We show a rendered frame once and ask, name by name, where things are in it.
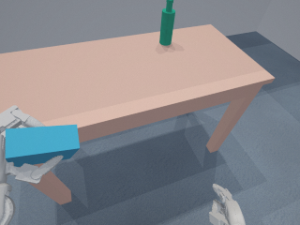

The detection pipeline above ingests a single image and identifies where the robot right hand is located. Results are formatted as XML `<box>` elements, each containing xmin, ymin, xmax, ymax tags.
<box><xmin>209</xmin><ymin>184</ymin><xmax>246</xmax><ymax>225</ymax></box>

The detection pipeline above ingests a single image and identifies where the left robot forearm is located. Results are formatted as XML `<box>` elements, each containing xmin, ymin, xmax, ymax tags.
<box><xmin>0</xmin><ymin>183</ymin><xmax>16</xmax><ymax>225</ymax></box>

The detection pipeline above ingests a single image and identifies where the sponge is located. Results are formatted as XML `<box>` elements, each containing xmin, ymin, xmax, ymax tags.
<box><xmin>5</xmin><ymin>124</ymin><xmax>80</xmax><ymax>167</ymax></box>

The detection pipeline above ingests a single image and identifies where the table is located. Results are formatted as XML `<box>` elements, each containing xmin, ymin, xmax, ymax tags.
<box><xmin>0</xmin><ymin>24</ymin><xmax>275</xmax><ymax>205</ymax></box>

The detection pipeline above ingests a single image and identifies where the robot left hand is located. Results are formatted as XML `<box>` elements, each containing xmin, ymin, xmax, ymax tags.
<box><xmin>0</xmin><ymin>105</ymin><xmax>63</xmax><ymax>185</ymax></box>

